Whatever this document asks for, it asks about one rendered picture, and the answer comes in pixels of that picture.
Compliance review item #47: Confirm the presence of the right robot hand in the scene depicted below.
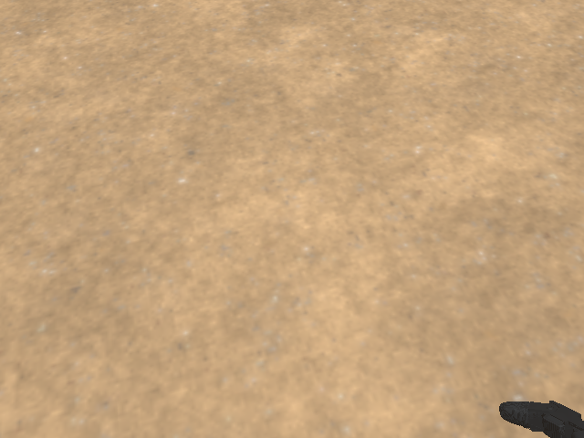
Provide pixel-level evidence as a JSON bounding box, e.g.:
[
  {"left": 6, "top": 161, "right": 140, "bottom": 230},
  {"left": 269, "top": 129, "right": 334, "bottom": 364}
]
[{"left": 499, "top": 401, "right": 584, "bottom": 438}]

